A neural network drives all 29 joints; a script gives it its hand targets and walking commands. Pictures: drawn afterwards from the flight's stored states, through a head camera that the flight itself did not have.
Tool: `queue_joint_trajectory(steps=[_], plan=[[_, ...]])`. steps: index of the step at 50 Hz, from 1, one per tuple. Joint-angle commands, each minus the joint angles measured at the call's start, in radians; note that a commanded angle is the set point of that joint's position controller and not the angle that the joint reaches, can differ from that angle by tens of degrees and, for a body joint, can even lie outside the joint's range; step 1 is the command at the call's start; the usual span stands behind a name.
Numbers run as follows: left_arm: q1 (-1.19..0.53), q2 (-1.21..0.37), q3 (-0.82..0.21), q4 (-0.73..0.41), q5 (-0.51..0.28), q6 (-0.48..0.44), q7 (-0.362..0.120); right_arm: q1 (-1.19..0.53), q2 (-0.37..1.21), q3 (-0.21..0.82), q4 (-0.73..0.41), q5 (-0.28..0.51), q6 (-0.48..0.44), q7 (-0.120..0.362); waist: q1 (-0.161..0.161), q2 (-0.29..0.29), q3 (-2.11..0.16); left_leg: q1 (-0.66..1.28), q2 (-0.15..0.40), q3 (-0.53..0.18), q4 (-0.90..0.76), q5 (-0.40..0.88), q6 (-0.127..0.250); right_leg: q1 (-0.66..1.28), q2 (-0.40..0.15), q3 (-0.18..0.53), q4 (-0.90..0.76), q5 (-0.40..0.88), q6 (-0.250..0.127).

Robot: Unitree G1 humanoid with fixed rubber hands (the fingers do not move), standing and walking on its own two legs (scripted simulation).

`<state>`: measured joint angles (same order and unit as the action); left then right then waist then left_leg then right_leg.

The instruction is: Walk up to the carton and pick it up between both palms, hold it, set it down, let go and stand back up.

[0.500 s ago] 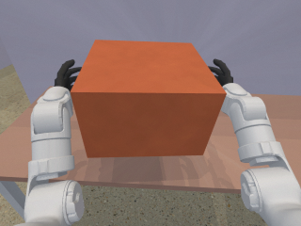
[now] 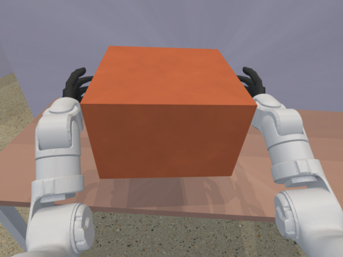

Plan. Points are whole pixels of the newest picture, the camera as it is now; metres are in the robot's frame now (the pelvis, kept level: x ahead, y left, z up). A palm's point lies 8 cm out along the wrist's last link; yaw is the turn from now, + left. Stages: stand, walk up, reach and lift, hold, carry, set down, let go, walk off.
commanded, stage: hold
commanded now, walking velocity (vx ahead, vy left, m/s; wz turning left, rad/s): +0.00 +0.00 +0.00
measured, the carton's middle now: (165, 106) +0.42 +0.00 +0.21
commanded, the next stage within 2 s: none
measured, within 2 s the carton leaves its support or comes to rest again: neither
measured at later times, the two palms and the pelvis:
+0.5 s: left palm (74, 103) +0.36 +0.19 +0.26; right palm (254, 102) +0.36 -0.20 +0.25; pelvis +0.00 +0.00 +0.00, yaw +0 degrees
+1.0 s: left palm (73, 105) +0.35 +0.19 +0.26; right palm (255, 102) +0.36 -0.20 +0.25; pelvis +0.00 +0.00 +0.00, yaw +0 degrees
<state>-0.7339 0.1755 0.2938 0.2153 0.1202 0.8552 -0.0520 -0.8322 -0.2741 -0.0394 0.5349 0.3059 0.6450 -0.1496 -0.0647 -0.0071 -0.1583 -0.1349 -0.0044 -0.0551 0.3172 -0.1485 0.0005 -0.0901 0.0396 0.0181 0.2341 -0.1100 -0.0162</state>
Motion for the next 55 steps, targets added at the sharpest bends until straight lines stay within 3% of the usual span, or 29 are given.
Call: queue_joint_trajectory(steps=[1,3,5,6,7,9,11,13,15,17,20,22,23,24,25,27,30,33,34,35,36,39,40,41,43,45,47,52,55], plan=[[-0.753,-0.52,-0.397,-0.244,-0.188,-0.075,-0.156,-0.828,0.534,0.255,-0.375,0.177,-0.072,0.182,-0.01,0.069,-0.368,0.044,-0.019,0.018,-0.022,0.213,-0.032,0.187,0.014,0.017,0.021,0.19,0.007],[-0.772,-0.503,-0.402,-0.264,-0.196,-0.079,-0.147,-0.808,0.533,0.255,-0.358,0.179,-0.067,0.182,-0.027,0.068,-0.384,0.067,-0.023,0.017,-0.01,0.232,-0.036,0.178,0.011,0.015,0.02,0.222,0.012],[-0.758,-0.484,-0.365,-0.225,-0.169,-0.076,-0.148,-0.818,0.538,0.263,-0.333,0.171,-0.065,0.18,0.004,0.041,-0.345,0.046,-0.028,0.02,-0.028,0.181,-0.023,0.167,0.005,0.015,0.012,0.178,0.019],[-0.742,-0.473,-0.356,-0.174,-0.161,-0.072,-0.155,-0.8,0.538,0.246,-0.302,0.146,-0.061,0.178,-0.013,0.016,-0.283,0.027,-0.027,0.022,-0.048,0.132,-0.01,0.15,0.003,0.014,0.001,0.158,0.023],[-0.752,-0.49,-0.366,-0.185,-0.162,-0.076,-0.161,-0.794,0.539,0.238,-0.287,0.145,-0.062,0.181,-0.016,0.034,-0.293,0.016,-0.02,0.02,-0.058,0.107,-0.015,0.153,0.004,0.013,0.006,0.124,0.015],[-0.751,-0.505,-0.369,-0.198,-0.171,-0.081,-0.155,-0.86,0.56,0.265,-0.34,0.159,-0.08,0.186,0.02,0.035,-0.346,0.026,-0.022,0.024,-0.032,0.17,-0.011,0.161,0.007,0.016,0.015,0.165,0.011],[-0.745,-0.516,-0.375,-0.184,-0.173,-0.078,-0.151,-0.868,0.552,0.266,-0.363,0.165,-0.083,0.183,0.012,0.029,-0.351,0.06,-0.021,0.021,-0.018,0.225,-0.02,0.165,0.018,0.012,0.014,0.201,0.011],[-0.766,-0.524,-0.415,-0.284,-0.205,-0.083,-0.145,-0.819,0.553,0.279,-0.378,0.189,-0.077,0.18,-0.014,0.053,-0.403,0.086,-0.02,0.015,-0.001,0.289,-0.034,0.184,0.026,0.01,0.029,0.245,0.007],[-0.747,-0.521,-0.426,-0.293,-0.213,-0.078,-0.139,-0.814,0.53,0.266,-0.405,0.184,-0.078,0.179,-0.03,0.05,-0.422,0.095,-0.023,0.016,0.008,0.286,-0.038,0.176,0.022,0.01,0.025,0.258,0.014],[-0.726,-0.489,-0.381,-0.262,-0.192,-0.072,-0.146,-0.796,0.528,0.268,-0.382,0.173,-0.065,0.174,-0.021,0.012,-0.373,0.078,-0.025,0.018,-0.008,0.253,-0.023,0.183,0.016,0.012,0.02,0.259,0.021],[-0.737,-0.496,-0.381,-0.236,-0.165,-0.06,-0.153,-0.798,0.518,0.252,-0.335,0.167,-0.067,0.185,-0.003,0.054,-0.315,0.053,-0.017,0.021,-0.032,0.189,-0.029,0.155,0.011,0.011,0.008,0.156,0.007],[-0.724,-0.501,-0.382,-0.221,-0.175,-0.061,-0.154,-0.834,0.525,0.256,-0.378,0.168,-0.076,0.183,0.001,0.032,-0.331,0.057,-0.018,0.022,-0.024,0.212,-0.022,0.163,0.015,0.011,0.007,0.181,0.009],[-0.741,-0.502,-0.388,-0.258,-0.181,-0.067,-0.153,-0.79,0.522,0.254,-0.347,0.168,-0.068,0.183,-0.016,0.043,-0.345,0.072,-0.017,0.019,-0.023,0.234,-0.031,0.171,0.017,0.01,0.015,0.203,0.01],[-0.737,-0.503,-0.39,-0.238,-0.185,-0.066,-0.153,-0.821,0.521,0.26,-0.369,0.164,-0.073,0.184,-0.007,0.032,-0.362,0.068,-0.02,0.021,-0.022,0.223,-0.03,0.165,0.017,0.01,0.012,0.189,0.012],[-0.738,-0.499,-0.396,-0.222,-0.182,-0.07,-0.155,-0.778,0.517,0.241,-0.332,0.149,-0.065,0.181,-0.038,0.036,-0.323,0.061,-0.02,0.024,-0.03,0.192,-0.029,0.146,0.008,0.018,0.007,0.195,0.014],[-0.706,-0.493,-0.359,-0.187,-0.151,-0.062,-0.163,-0.789,0.517,0.253,-0.319,0.145,-0.066,0.181,-0.009,0.036,-0.286,0.041,-0.024,0.03,-0.035,0.182,-0.023,0.172,0.004,0.021,0.01,0.197,0.012],[-0.726,-0.509,-0.388,-0.244,-0.182,-0.071,-0.153,-0.842,0.544,0.282,-0.408,0.175,-0.08,0.179,0.005,0.036,-0.394,0.058,-0.021,0.023,-0.015,0.227,-0.021,0.189,0.012,0.017,0.022,0.223,0.013],[-0.694,-0.486,-0.366,-0.217,-0.186,-0.075,-0.146,-0.86,0.557,0.304,-0.459,0.178,-0.083,0.172,0.022,-0.03,-0.401,0.061,-0.032,0.027,0.002,0.265,-0.002,0.205,0.017,0.016,0.026,0.299,0.029],[-0.695,-0.504,-0.4,-0.268,-0.197,-0.078,-0.145,-0.802,0.55,0.289,-0.437,0.184,-0.075,0.167,-0.012,0.0,-0.399,0.074,-0.028,0.02,-0.004,0.279,-0.017,0.207,0.023,0.012,0.034,0.314,0.025],[-0.711,-0.49,-0.39,-0.286,-0.191,-0.08,-0.146,-0.798,0.555,0.301,-0.432,0.188,-0.072,0.166,-0.003,0.003,-0.388,0.069,-0.031,0.026,-0.006,0.274,-0.017,0.209,0.02,0.013,0.03,0.296,0.022],[-0.712,-0.514,-0.42,-0.318,-0.203,-0.076,-0.145,-0.793,0.54,0.29,-0.455,0.192,-0.073,0.167,-0.021,0.03,-0.397,0.084,-0.026,0.021,-0.003,0.299,-0.031,0.201,0.024,0.01,0.033,0.313,0.02],[-0.69,-0.472,-0.361,-0.204,-0.157,-0.054,-0.156,-0.775,0.504,0.253,-0.345,0.148,-0.057,0.175,-0.014,0.002,-0.264,0.04,-0.024,0.029,-0.043,0.155,-0.016,0.147,0.008,0.012,-0.004,0.164,0.018],[-0.72,-0.493,-0.376,-0.216,-0.161,-0.059,-0.161,-0.785,0.514,0.244,-0.331,0.143,-0.063,0.18,-0.014,0.021,-0.281,0.033,-0.02,0.027,-0.054,0.121,-0.02,0.136,0.008,0.011,-0.001,0.128,0.012],[-0.709,-0.494,-0.371,-0.196,-0.156,-0.061,-0.162,-0.793,0.53,0.258,-0.336,0.143,-0.069,0.182,0.002,0.019,-0.269,0.02,-0.021,0.029,-0.052,0.126,-0.013,0.144,0.005,0.016,-0.002,0.132,0.011],[-0.743,-0.501,-0.406,-0.258,-0.185,-0.073,-0.154,-0.816,0.553,0.28,-0.379,0.167,-0.075,0.179,-0.002,0.039,-0.37,0.055,-0.027,0.027,-0.022,0.187,-0.022,0.166,0.007,0.018,0.016,0.193,0.017],[-0.768,-0.509,-0.425,-0.28,-0.206,-0.084,-0.146,-0.809,0.56,0.265,-0.388,0.17,-0.074,0.178,-0.027,0.05,-0.39,0.065,-0.026,0.02,-0.014,0.215,-0.025,0.172,0.013,0.013,0.028,0.238,0.021],[-0.735,-0.516,-0.411,-0.263,-0.198,-0.077,-0.14,-0.838,0.557,0.289,-0.43,0.183,-0.079,0.179,0.004,0.035,-0.401,0.067,-0.029,0.017,-0.005,0.241,-0.022,0.183,0.014,0.011,0.028,0.263,0.024],[-0.794,-0.502,-0.389,-0.176,-0.178,-0.083,-0.157,-0.796,0.548,0.223,-0.26,0.127,-0.065,0.188,-0.028,0.047,-0.261,0.002,-0.014,0.024,-0.07,0.051,-0.015,0.121,-0.002,0.017,-0.003,0.071,0.01],[-0.842,-0.523,-0.387,-0.137,-0.176,-0.1,-0.151,-0.867,0.559,0.221,-0.236,0.115,-0.083,0.202,-0.002,0.066,-0.294,-0.021,-0.01,0.018,-0.072,0.03,-0.012,0.121,0.001,0.015,0.008,0.028,-0.002]])
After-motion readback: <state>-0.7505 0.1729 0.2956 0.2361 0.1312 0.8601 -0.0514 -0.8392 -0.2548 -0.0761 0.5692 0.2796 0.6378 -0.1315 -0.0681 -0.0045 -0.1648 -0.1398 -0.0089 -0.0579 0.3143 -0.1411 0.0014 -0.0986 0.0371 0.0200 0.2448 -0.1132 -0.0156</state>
